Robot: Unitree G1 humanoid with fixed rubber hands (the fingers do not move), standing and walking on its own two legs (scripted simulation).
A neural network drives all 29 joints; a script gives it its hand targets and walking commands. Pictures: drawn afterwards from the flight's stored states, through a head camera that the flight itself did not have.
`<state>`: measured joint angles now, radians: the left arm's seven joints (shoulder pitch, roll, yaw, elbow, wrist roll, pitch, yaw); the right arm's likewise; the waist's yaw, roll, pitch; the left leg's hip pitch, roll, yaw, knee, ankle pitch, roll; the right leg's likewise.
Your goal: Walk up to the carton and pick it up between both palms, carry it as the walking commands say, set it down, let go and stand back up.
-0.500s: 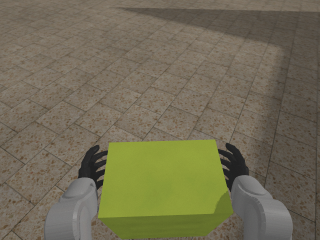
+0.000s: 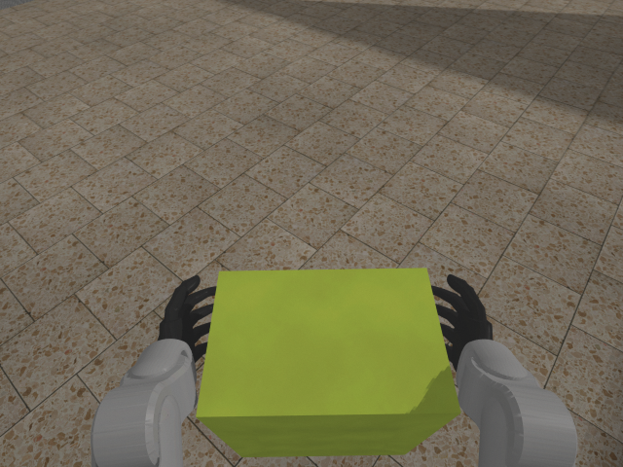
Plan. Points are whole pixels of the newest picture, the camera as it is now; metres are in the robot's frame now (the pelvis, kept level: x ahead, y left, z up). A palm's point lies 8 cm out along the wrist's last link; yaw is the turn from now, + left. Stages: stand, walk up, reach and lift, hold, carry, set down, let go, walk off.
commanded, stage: carry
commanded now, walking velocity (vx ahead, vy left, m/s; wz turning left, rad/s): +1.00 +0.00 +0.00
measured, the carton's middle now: (323, 374) +0.24 +0.00 +0.01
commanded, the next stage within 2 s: none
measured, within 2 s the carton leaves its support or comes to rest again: neither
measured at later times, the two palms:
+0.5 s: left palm (247, 93) +0.75 +0.14 +0.09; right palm (410, 102) +0.70 -0.17 +0.10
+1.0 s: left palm (284, 3) +1.21 +0.08 +0.10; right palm (398, 4) +1.21 -0.23 +0.10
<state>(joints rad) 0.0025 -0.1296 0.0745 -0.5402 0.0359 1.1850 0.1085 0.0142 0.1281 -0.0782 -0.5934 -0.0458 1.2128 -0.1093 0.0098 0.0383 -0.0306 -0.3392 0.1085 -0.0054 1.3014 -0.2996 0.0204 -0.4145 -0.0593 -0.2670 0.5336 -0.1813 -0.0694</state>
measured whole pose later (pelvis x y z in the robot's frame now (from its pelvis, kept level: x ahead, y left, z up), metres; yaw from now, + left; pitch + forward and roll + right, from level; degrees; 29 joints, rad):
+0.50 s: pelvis +0.50 +0.02 +0.01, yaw -8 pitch +4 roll +1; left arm 0.04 -0.13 0.08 -0.59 0.05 1.19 0.10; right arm 0.04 0.13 -0.06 -0.60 -0.02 1.19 -0.12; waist -0.05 -0.02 -0.05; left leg -0.35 0.05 0.27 0.41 -0.13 0.06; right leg -0.41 -0.08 -0.03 1.23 -0.22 -0.02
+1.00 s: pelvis +0.98 -0.07 +0.01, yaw +0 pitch +4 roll +0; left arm 0.04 -0.13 0.07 -0.58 0.02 1.17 0.11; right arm 0.06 0.13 -0.06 -0.63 -0.05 1.19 -0.11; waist 0.03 0.04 -0.05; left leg -0.50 0.11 0.02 1.24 -0.25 0.01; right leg -0.28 -0.07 -0.26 0.43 -0.22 -0.03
